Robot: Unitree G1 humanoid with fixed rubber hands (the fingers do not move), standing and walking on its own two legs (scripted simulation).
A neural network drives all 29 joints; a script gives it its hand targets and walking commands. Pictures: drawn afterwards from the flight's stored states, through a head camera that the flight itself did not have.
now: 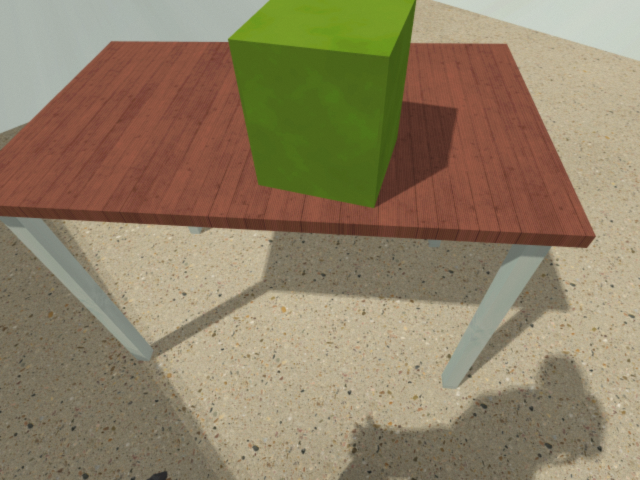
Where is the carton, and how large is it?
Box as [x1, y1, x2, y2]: [228, 0, 415, 207]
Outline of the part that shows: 269,0 228,39 258,184 373,207 396,140 415,0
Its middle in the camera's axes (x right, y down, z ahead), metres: +0.02 -0.23 +0.63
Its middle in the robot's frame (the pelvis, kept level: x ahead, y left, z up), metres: +0.66 +0.01 +0.13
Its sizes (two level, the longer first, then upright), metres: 0.210 0.200 0.250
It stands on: a table, 0.76 m high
